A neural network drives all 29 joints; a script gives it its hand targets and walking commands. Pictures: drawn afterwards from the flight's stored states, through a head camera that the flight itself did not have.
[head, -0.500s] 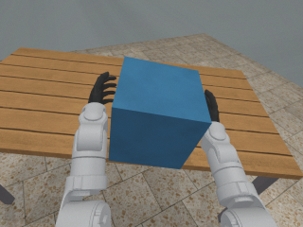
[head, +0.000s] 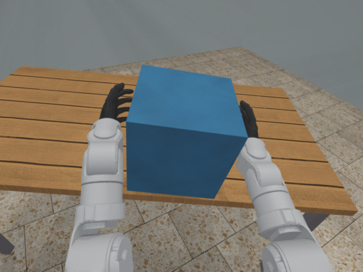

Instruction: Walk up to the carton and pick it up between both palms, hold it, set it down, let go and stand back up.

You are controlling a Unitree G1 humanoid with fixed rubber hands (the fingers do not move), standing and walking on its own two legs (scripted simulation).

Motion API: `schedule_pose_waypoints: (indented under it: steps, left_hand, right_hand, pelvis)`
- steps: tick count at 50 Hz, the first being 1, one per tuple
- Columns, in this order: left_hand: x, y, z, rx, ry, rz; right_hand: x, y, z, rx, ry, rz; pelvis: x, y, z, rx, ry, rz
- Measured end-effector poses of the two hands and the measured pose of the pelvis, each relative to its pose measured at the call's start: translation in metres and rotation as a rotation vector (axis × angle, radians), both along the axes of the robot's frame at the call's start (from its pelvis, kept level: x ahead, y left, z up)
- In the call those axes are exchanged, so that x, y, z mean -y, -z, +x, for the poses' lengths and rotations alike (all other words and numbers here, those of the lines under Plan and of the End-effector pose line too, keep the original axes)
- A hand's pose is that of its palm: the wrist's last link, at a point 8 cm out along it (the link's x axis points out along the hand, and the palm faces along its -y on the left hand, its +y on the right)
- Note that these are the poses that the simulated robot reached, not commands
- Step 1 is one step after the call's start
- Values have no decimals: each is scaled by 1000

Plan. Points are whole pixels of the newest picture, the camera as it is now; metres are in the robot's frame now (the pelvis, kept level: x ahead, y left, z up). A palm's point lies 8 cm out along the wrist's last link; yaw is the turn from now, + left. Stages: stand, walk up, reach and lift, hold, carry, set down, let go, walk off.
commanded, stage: reach and lift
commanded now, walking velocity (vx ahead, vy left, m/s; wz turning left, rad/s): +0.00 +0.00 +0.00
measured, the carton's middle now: (179, 134) +0.39 -0.01 +0.14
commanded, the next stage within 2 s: hold in 0.34 s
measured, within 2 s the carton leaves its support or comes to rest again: neither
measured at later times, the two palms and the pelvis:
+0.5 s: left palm (107, 115) +0.37 +0.14 +0.20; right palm (247, 131) +0.36 -0.15 +0.17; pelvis +0.00 +0.00 +0.00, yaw +0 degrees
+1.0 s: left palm (100, 111) +0.36 +0.15 +0.22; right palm (247, 124) +0.35 -0.15 +0.20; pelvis +0.00 +0.00 +0.00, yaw +0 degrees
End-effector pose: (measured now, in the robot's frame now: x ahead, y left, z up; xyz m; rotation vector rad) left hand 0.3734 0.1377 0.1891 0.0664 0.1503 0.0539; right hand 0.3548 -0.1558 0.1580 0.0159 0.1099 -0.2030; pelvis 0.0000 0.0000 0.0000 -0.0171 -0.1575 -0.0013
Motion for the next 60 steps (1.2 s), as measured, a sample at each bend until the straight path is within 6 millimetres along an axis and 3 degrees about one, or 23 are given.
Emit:
schedule_pose_waypoints:
  steps: [16,60]
  left_hand:
    - [-4,-9,3,15,0,3]
    - [-11,-36,-15,30,-43,-18]
  right_hand:
    - [-4,-10,5,18,-3,3]
    - [-10,-40,-2,39,-38,13]
  pelvis:
    - [-1,0,3,-1,-4,-4]
    - [3,1,-3,29,1,0]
